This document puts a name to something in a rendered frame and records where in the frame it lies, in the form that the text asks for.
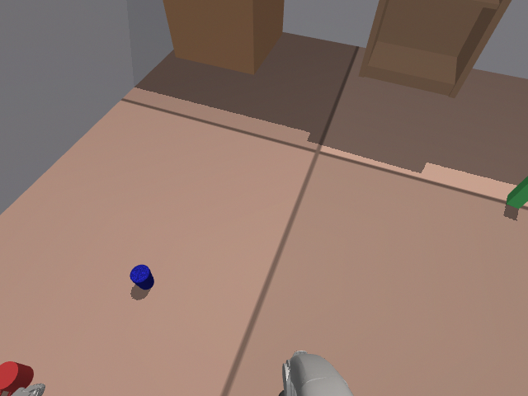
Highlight bookshelf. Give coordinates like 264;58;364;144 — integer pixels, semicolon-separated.
358;0;512;98

